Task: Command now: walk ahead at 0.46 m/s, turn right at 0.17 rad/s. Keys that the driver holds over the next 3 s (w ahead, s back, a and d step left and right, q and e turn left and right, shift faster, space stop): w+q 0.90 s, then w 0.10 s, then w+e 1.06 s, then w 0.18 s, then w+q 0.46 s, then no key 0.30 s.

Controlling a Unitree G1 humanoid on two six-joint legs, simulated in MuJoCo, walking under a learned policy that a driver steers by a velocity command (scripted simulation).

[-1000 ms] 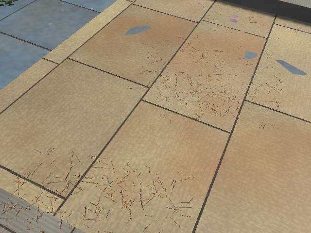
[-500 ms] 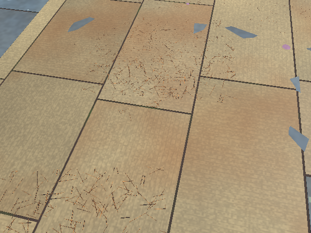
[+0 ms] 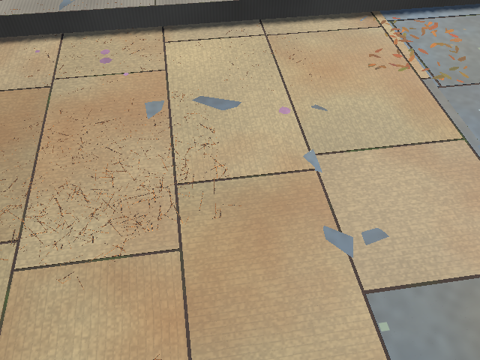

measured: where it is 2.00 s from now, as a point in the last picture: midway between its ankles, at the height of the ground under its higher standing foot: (185, 213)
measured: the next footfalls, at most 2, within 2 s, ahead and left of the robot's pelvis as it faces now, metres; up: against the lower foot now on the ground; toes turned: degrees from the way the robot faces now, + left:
right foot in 0.20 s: +0.25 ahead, -0.18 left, +0.00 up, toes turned +1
left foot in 0.74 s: +0.53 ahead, +0.10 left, +0.00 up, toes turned +23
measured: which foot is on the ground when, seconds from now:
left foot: down 0.00-0.20, up 0.22-0.72, down 0.74-1.00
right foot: up 0.00-0.18, down 0.20-0.76, up 0.78-1.00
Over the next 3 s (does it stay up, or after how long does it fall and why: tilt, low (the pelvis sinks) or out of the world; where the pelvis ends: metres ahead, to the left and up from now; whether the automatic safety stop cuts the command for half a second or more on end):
stays up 1.56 0.17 -0.01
